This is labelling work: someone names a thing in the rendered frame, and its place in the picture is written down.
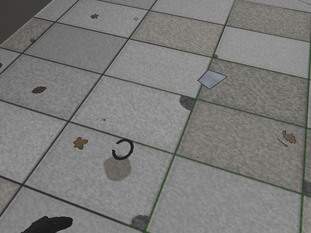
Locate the robot left hand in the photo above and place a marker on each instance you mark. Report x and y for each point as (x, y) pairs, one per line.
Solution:
(49, 224)

